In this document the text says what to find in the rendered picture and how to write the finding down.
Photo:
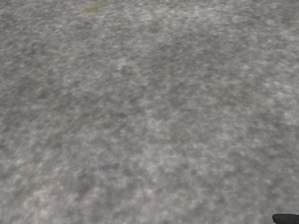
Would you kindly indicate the robot right hand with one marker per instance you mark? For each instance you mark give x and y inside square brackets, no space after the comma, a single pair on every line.
[286,218]

